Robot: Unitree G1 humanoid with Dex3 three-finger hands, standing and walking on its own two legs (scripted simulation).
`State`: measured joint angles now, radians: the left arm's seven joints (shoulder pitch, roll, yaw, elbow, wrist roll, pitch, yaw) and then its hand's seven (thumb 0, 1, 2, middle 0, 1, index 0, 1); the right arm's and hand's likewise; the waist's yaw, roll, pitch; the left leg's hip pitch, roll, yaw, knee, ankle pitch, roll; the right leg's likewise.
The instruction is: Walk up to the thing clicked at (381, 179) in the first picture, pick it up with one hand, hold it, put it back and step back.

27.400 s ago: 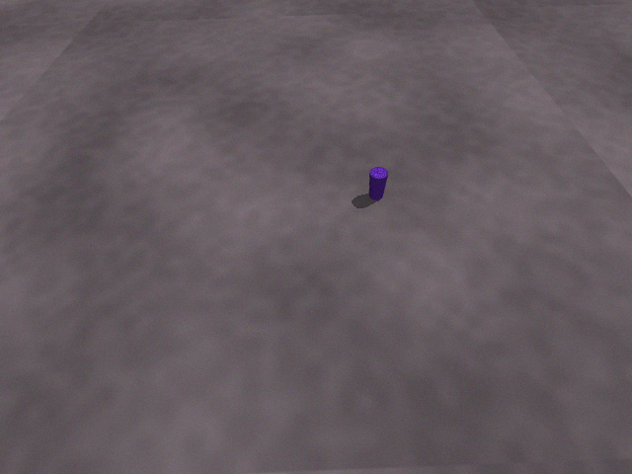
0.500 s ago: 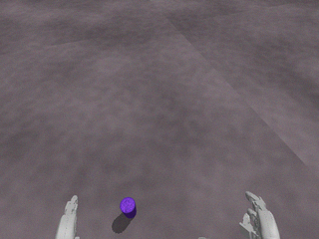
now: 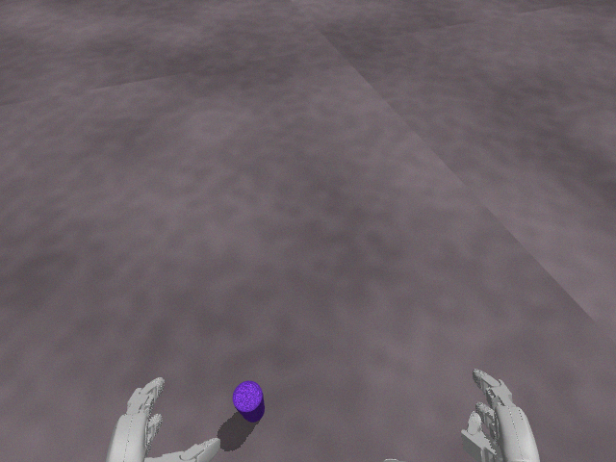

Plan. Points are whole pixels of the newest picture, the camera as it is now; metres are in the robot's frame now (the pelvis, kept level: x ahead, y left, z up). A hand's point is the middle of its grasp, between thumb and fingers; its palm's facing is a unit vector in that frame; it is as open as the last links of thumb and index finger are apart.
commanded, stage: stand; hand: left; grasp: from the side
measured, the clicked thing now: (250, 403) +0.39 +0.19 -0.66
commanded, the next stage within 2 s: none
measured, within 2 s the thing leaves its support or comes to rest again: neither
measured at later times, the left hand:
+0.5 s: hand out of the picture +0.05 +0.24 -0.11, palm faces +0.01 -0.93 -0.36, open 7.4 cm
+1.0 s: hand out of the picture +0.03 +0.25 -0.10, palm faces +0.02 -0.93 -0.37, open 7.4 cm
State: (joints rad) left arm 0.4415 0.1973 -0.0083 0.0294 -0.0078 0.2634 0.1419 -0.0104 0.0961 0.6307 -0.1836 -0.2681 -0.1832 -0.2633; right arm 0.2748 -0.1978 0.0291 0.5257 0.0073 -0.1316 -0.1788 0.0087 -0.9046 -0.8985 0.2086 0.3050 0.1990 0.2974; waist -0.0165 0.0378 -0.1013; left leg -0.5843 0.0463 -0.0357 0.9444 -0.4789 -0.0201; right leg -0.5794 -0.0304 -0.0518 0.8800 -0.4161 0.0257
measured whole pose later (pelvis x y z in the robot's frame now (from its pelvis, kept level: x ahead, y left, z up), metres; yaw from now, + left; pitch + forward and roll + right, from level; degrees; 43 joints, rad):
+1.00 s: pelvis -0.01 -0.01 +0.05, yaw +1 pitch -4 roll +0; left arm 0.14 0.32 0.01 1.16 0.02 -0.01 0.01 0.00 0.90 0.90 -0.20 -0.30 -0.20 -0.30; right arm 0.16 -0.33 -0.02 1.13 -0.03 0.00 0.00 0.00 -0.91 -0.90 0.21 0.30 0.20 0.30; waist 0.01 0.03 0.05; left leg -0.13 0.02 -0.02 0.38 -0.19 -0.02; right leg -0.15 -0.05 -0.06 0.38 -0.16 0.02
